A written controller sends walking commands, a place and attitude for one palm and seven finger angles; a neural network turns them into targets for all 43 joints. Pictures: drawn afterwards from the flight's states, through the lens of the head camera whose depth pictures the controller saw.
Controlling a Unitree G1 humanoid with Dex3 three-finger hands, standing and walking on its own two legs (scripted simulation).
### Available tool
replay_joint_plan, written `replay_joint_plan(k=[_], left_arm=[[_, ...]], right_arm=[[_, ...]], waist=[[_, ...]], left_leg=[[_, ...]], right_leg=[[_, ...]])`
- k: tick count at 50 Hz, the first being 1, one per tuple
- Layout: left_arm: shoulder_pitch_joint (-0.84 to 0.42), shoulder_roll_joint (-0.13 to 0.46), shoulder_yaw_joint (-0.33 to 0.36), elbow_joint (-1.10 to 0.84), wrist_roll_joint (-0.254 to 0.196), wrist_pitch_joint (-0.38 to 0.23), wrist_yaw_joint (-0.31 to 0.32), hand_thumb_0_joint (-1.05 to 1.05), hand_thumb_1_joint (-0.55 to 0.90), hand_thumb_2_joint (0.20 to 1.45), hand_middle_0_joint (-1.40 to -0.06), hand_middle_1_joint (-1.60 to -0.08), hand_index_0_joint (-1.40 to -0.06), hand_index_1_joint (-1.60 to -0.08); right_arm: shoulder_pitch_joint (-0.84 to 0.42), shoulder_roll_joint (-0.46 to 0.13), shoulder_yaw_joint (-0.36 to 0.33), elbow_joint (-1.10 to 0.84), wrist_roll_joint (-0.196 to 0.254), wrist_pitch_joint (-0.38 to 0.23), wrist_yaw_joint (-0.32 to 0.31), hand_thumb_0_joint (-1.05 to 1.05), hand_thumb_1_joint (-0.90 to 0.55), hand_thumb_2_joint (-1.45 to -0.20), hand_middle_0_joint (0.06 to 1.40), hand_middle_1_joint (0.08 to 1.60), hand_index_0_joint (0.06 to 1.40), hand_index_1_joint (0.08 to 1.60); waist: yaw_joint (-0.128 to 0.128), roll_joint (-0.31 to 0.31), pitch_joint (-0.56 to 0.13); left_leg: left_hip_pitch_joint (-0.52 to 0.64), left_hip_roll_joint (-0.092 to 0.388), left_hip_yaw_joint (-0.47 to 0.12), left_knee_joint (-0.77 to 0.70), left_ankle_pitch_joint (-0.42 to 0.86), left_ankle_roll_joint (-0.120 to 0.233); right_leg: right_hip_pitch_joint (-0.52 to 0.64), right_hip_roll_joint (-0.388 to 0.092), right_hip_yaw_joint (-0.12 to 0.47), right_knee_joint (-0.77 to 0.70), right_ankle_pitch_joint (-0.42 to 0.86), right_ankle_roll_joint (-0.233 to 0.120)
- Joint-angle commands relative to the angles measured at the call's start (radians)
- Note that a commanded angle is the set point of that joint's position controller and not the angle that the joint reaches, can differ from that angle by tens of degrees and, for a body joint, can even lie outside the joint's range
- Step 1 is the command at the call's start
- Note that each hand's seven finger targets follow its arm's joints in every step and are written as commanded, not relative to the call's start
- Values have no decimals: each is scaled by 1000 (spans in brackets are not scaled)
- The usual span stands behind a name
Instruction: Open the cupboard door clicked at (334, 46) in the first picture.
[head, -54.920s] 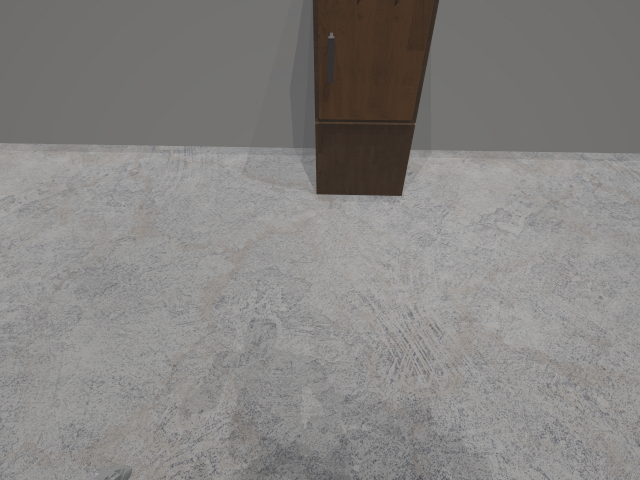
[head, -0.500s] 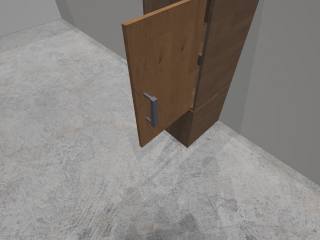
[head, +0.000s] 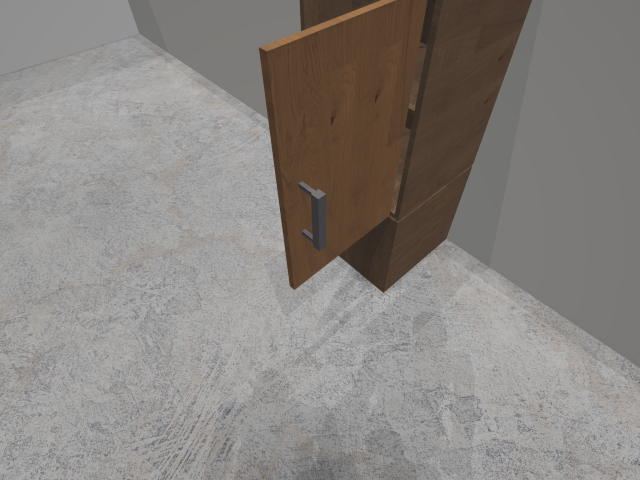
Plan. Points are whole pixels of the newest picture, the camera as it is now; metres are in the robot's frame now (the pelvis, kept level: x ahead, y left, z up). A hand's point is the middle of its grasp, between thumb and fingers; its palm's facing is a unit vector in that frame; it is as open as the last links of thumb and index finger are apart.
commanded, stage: let the arm hang, fingers relaxed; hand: left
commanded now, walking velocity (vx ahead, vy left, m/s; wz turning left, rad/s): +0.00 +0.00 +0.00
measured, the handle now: (312, 216) +0.61 +0.06 -0.09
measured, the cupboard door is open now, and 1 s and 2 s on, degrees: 91 91 91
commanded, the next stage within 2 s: look to check the result in 0.34 s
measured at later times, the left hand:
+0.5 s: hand out of the picture +0.00 +0.17 -0.17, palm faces +0.04 -0.98 -0.22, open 7.3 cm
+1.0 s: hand out of the picture +0.04 +0.17 -0.17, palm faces +0.03 -0.97 -0.25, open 7.4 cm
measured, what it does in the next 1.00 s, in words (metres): stands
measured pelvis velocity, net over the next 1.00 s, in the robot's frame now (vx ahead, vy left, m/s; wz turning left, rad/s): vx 0.02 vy -0.02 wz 0.00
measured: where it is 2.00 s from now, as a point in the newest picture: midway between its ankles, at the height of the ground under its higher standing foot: outside the picture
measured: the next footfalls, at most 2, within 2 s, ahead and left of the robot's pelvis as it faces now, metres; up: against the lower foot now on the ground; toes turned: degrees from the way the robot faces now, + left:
none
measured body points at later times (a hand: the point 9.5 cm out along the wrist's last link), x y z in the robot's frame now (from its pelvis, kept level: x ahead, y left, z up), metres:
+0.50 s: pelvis +0.01 -0.01 +0.00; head +0.02 -0.02 +0.45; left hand +0.00 +0.22 -0.15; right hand +0.00 -0.22 -0.17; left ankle +0.05 +0.12 -0.74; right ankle -0.02 -0.09 -0.74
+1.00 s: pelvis +0.02 -0.02 +0.00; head +0.03 -0.03 +0.45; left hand +0.03 +0.23 -0.15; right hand +0.05 -0.26 -0.16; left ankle +0.05 +0.12 -0.74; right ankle -0.02 -0.09 -0.74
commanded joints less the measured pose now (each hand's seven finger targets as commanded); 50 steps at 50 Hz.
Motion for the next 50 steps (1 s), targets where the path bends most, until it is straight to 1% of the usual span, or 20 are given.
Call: replay_joint_plan(k=[1, 4, 6, 12, 15, 18, 19, 20, 22, 23, 25, 28, 29, 32, 42, 45, 46, 48, 49, 50], left_arm=[[45, 100, 20, -25, -2, -16, 5, 0, 900, 900, -200, -300, -200, -300], [48, 98, 23, -30, -1, -18, 7, 0, 900, 900, -200, -300, -200, -300], [38, 92, 24, -35, -1, -18, 7, 0, 900, 900, -200, -300, -200, -300], [33, 90, 28, -39, -3, -23, 7, 0, 900, 900, -200, -300, -200, -300], [23, 96, 29, -41, -2, -22, 7, 0, 900, 900, -200, -300, -200, -300], [24, 96, 28, -43, -2, -24, 7, 0, 900, 900, -200, -300, -200, -300], [28, 102, 30, -45, -1, -26, 8, 0, 900, 900, -200, -300, -200, -300], [19, 104, 30, -44, -1, -26, 7, 0, 900, 900, -200, -300, -200, -300], [16, 108, 30, -46, -2, -27, 7, 0, 900, 900, -200, -300, -200, -300], [14, 112, 31, -46, -2, -28, 7, 0, 900, 900, -200, -300, -200, -300], [14, 119, 33, -46, -2, -29, 7, 0, 900, 900, -200, -300, -200, -300], [13, 122, 30, -43, -1, -29, 7, 0, 900, 900, -200, -300, -200, -300], [12, 125, 31, -44, -1, -30, 7, 0, 900, 900, -200, -300, -200, -300], [0, 136, 31, -45, -1, -32, 6, 0, 900, 900, -200, -300, -200, -300], [-24, 170, 35, -50, -1, -35, 6, 0, 900, 900, -200, -300, -200, -300], [-38, 178, 38, -53, 0, -36, 6, 0, 900, 900, -200, -300, -200, -300], [-39, 177, 37, -54, -1, -35, 5, 0, 900, 900, -200, -300, -200, -300], [-47, 188, 39, -58, -2, -35, 5, 0, 900, 900, -200, -300, -200, -300], [-46, 190, 40, -60, 0, -36, 6, 0, 900, 900, -200, -300, -200, -300], [-49, 189, 40, -58, -1, -36, 6, 0, 900, 900, -200, -300, -200, -300]], right_arm=[[59, -76, -16, -22, -1, -10, -4, 0, -900, -900, 200, 300, 200, 300], [63, -74, -18, -24, -1, -13, -4, 0, -900, -900, 200, 300, 200, 300], [69, -64, -18, -20, -3, -12, -4, 0, -900, -900, 200, 300, 200, 300], [65, -64, -19, -25, -1, -21, -7, 0, -900, -900, 200, 300, 200, 300], [61, -69, -21, -28, 0, -20, -7, 0, -900, -900, 200, 300, 200, 300], [53, -78, -22, -28, 0, -20, -7, 0, -900, -900, 200, 300, 200, 300], [55, -84, -24, -32, 1, -21, -8, 0, -900, -900, 200, 300, 200, 300], [54, -83, -24, -30, 1, -21, -7, 0, -900, -900, 200, 300, 200, 300], [46, -89, -24, -31, 1, -21, -7, 0, -900, -900, 200, 300, 200, 300], [44, -94, -24, -30, 1, -22, -8, 0, -900, -900, 200, 300, 200, 300], [35, -99, -25, -32, 3, -23, -8, 0, -900, -900, 200, 300, 200, 300], [22, -104, -25, -31, 2, -19, -7, 0, -900, -900, 200, 300, 200, 300], [23, -112, -26, -35, 3, -18, -7, 0, -900, -900, 200, 300, 200, 300], [9, -123, -27, -34, 2, -21, -7, 0, -900, -900, 200, 300, 200, 300], [-29, -155, -29, -41, 3, -22, -7, 0, -900, -900, 200, 300, 200, 300], [-35, -163, -30, -42, 2, -20, -8, 0, -900, -900, 200, 300, 200, 300], [-40, -165, -29, -42, 1, -20, -7, 0, -900, -900, 200, 300, 200, 300], [-42, -171, -28, -42, 2, -21, -7, 0, -900, -900, 200, 300, 200, 300], [-44, -177, -29, -48, 3, -21, -7, 0, -900, -900, 200, 300, 200, 300], [-46, -175, -30, -46, 2, -22, -7, 0, -900, -900, 200, 300, 200, 300]], waist=[[-6, -20, 51], [-1, -31, 63], [-5, -18, 66], [-2, -6, 24], [-4, -14, 45], [-4, -14, 33], [-3, -29, 22], [-7, -25, 13], [-7, -24, 24], [-7, -34, 16], [-7, -27, 10], [-8, -28, 32], [-8, -40, 32], [-10, -20, 4], [-8, -44, -3], [-10, -42, 5], [-8, -21, 5], [-7, -22, -1], [-5, -41, -14], [-6, -36, -20]], left_leg=[[-4, 74, -84, -83, -37, 33], [-10, 74, -82, -81, -24, 34], [-21, 71, -82, -82, -31, 30], [-4, 79, -84, -74, 53, 32], [-4, 82, -86, -78, 47, 32], [15, 82, -84, -73, 57, 32], [23, 83, -82, -67, 72, 34], [26, 84, -81, -68, 75, 31], [30, 84, -82, -68, 84, 32], [35, 86, -83, -68, 96, 32], [42, 87, -79, -63, 110, 32], [45, 84, -75, -64, 84, 29], [46, 84, -75, -60, 79, 29], [61, 88, -77, -61, 105, 29], [72, 89, -69, -58, 128, 24], [68, 91, -67, -54, 131, 21], [72, 92, -66, -57, 133, 21], [66, 94, -68, -60, 138, 20], [73, 93, -69, -56, 144, 21], [77, 94, -67, -56, 148, 20]], right_leg=[[-103, -122, 119, -130, -83, -22], [-105, -121, 116, -130, -74, -22], [-102, -123, 122, -129, -76, -23], [-56, -124, 113, -109, 18, -19], [-67, -124, 111, -115, 11, -20], [-67, -125, 114, -115, 23, -19], [-59, -123, 114, -118, 35, -20], [-54, -126, 115, -116, 38, -19], [-60, -126, 119, -120, 48, -20], [-52, -125, 116, -118, 62, -19], [-45, -129, 116, -120, 79, -19], [-67, -130, 123, -135, 52, -20], [-68, -128, 119, -140, 39, -20], [-47, -130, 125, -132, 82, -20], [-20, -140, 123, -141, 176, -12], [-18, -141, 121, -147, 189, -8], [-17, -142, 121, -146, 189, -11], [-1, -142, 123, -146, 199, -8], [5, -140, 120, -147, 210, -4], [8, -143, 119, -145, 220, -5]])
